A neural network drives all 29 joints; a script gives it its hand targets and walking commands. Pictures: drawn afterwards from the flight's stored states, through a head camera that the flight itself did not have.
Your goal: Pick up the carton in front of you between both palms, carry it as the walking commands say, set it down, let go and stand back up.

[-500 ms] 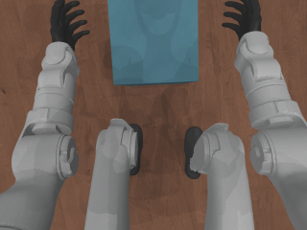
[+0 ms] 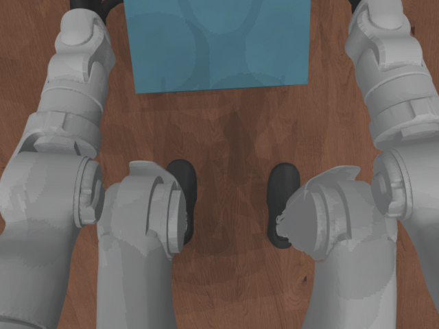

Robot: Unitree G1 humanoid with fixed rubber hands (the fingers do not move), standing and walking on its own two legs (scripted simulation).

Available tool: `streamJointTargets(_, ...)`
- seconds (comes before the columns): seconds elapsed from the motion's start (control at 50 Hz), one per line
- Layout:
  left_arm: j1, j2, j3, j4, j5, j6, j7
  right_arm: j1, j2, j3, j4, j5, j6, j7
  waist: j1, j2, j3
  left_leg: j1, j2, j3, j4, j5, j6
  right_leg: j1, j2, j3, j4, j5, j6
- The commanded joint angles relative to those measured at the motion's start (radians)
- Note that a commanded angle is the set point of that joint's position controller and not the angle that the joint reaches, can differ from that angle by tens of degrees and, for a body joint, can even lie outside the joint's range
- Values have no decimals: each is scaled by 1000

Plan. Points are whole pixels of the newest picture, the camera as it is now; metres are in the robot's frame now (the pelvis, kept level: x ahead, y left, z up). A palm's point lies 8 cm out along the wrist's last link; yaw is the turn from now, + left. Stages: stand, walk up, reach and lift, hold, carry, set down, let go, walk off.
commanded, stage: reach and lift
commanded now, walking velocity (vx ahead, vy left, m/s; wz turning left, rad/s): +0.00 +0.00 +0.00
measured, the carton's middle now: (217, 23) +0.52 +0.04 -0.24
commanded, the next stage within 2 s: none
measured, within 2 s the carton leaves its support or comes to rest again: leaves its support in 0.68 s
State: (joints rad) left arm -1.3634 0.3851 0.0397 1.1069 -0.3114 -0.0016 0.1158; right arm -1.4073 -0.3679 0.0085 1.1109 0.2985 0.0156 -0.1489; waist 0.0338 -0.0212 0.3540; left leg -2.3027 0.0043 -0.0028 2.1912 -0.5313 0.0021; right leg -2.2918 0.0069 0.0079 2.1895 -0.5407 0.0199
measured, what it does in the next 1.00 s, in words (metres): rises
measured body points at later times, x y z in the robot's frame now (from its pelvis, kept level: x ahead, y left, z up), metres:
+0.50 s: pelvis +0.00 +0.00 +0.01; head +0.36 +0.01 +0.26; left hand +0.53 +0.19 -0.17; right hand +0.56 -0.11 -0.17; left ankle +0.12 +0.12 -0.33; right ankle +0.12 -0.12 -0.33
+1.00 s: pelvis +0.00 -0.01 +0.05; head +0.27 +0.02 +0.42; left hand +0.50 +0.20 -0.02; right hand +0.53 -0.11 -0.02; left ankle +0.12 +0.12 -0.33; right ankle +0.12 -0.13 -0.33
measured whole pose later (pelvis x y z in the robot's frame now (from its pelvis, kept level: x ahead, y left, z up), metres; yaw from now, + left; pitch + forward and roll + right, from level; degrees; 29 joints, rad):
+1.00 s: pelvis +0.00 -0.01 +0.05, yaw +2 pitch +40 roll +0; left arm -1.10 0.10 0.38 0.82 0.08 0.30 0.10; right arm -1.11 -0.04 -0.44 0.84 -0.11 0.26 -0.11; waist 0.03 -0.05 -0.09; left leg -2.20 -0.04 -0.03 2.00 -0.51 -0.03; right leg -2.18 0.06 0.04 2.01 -0.55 0.04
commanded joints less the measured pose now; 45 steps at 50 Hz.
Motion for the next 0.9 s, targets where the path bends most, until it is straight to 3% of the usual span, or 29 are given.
streamJointTargets(0.0,-220,84,5,-89,3,-17,3,-184,-38,1,-90,13,-21,5,34,40,-1315,727,-21,20,-183,345,-41,583,40,-33,-151,264,8)
streamJointTargets(0.04,-210,84,22,-75,14,-13,3,-181,-44,-5,-93,5,-24,6,28,21,-1264,682,-21,13,-194,321,-39,568,41,-39,-153,252,14)
streamJointTargets(0.08,-206,77,35,-56,33,-17,4,-193,-41,-15,-75,-7,-26,6,46,26,-1214,646,-23,12,-202,306,-42,529,42,-35,-152,234,12)
streamJointTargets(0.1,-215,74,34,-55,39,-20,3,-190,-29,-13,-68,-8,-26,9,42,31,-1199,647,-22,12,-200,299,-39,516,42,-31,-155,226,12)
streamJointTargets(0.12,-205,56,31,-39,26,-18,0,-190,-55,-28,-67,-27,-29,6,14,14,-1187,626,-22,7,-203,283,-40,505,39,-37,-163,210,14)
streamJointTargets(0.14,-206,58,33,-25,34,-22,0,-187,-42,-22,-50,-26,-30,6,26,10,-1169,619,-22,4,-205,278,-39,501,38,-33,-161,213,13)
streamJointTargets(0.2,-228,36,25,-30,34,-28,-2,-207,-21,-25,-48,-37,-35,3,20,12,-1147,593,-25,3,-211,261,-37,501,39,-29,-166,205,9)
streamJointTargets(0.24,-248,2,0,-24,17,-29,-2,-219,-10,-23,-48,-38,-39,1,-4,17,-1161,590,-28,0,-212,258,-38,509,39,-30,-172,215,11)
streamJointTargets(0.3,-296,-37,-14,-49,22,-39,2,-252,78,13,-44,-34,-46,-5,25,16,-1188,612,-41,11,-219,274,-34,556,49,-21,-182,228,8)
streamJointTargets(0.36,-340,-140,-51,-44,17,-45,-4,-302,166,39,-46,-48,-49,-9,16,21,-1193,595,-52,23,-220,257,-39,603,66,-20,-194,228,2)
streamJointTargets(0.42,-485,-471,-150,-42,0,-35,-74,-426,518,110,-41,-59,-38,52,2,1,-1159,572,-72,16,-207,240,-28,572,86,-22,-182,222,-12)
streamJointTargets(0.46,-596,-693,-182,-69,37,-14,-136,-520,737,121,-55,-96,-22,120,-11,-4,-1122,545,-86,20,-193,210,-24,552,102,-29,-167,200,-21)
streamJointTargets(0.5,-630,-817,-180,-105,67,10,-182,-528,876,98,-60,-117,3,170,3,8,-1100,523,-103,41,-189,195,-22,519,117,-42,-157,176,-21)
streamJointTargets(0.52,-643,-864,-173,-125,68,18,-200,-518,923,102,-49,-126,17,186,-4,-16,-1107,518,-106,44,-177,220,-19,534,120,-46,-154,199,-19)
streamJointTargets(0.54,-647,-896,-180,-143,69,29,-214,-527,956,91,-63,-125,23,200,2,4,-1124,526,-109,51,-174,231,-20,528,124,-50,-147,206,-20)
streamJointTargets(0.58,-671,-961,-196,-195,51,41,-229,-543,1024,104,-98,-119,35,214,-5,-5,-1219,566,-111,57,-161,273,-19,559,129,-61,-132,249,-21)
streamJointTargets(0.6,-671,-989,-211,-228,40,45,-232,-550,1057,113,-129,-103,39,218,14,11,-1289,591,-114,71,-159,287,-22,598,131,-62,-127,263,-24)
streamJointTargets(0.64,-726,-1036,-251,-358,7,57,-229,-582,1122,163,-232,-70,57,221,19,18,-1492,689,-116,87,-154,358,-25,693,136,-65,-121,333,-23)
streamJointTargets(0.66,-723,-1083,-272,-416,-12,66,-224,-583,1165,194,-309,-57,65,217,5,-1,-1596,734,-124,88,-160,402,-24,757,140,-80,-118,384,-21)
streamJointTargets(0.7,-723,-1127,-294,-525,-15,84,-213,-559,1222,218,-406,-38,87,214,17,10,-1789,850,-132,95,-174,462,-26,803,148,-100,-125,422,-13)
streamJointTargets(0.72,-702,-1148,-300,-563,10,96,-209,-546,1260,222,-433,-34,102,216,38,42,-1845,920,-137,101,-183,504,-25,791,157,-99,-133,437,-9)
streamJointTargets(0.74,-671,-1178,-286,-576,30,112,-210,-545,1281,228,-481,-50,116,224,31,24,-1835,940,-142,95,-184,519,-21,745,162,-109,-143,424,-4)
streamJointTargets(0.76,-635,-1198,-274,-572,60,136,-213,-523,1297,222,-482,-62,136,230,51,34,-1829,947,-141,96,-199,455,-18,732,163,-104,-163,356,-3)
streamJointTargets(0.78,-575,-1218,-255,-572,87,158,-221,-528,1309,226,-526,-84,150,240,47,4,-1763,907,-145,90,-219,428,-16,688,167,-114,-183,327,1)
streamJointTargets(0.8,-557,-1237,-250,-569,122,176,-230,-464,1324,187,-474,-119,172,256,57,26,-1693,883,-148,92,-247,385,-18,627,172,-112,-201,279,-2)
streamJointTargets(0.88,-419,-1308,-155,-450,242,251,-268,-364,1368,86,-379,-254,237,294,47,19,-1459,717,-154,85,-342,206,-23,524,175,-99,-302,127,-6)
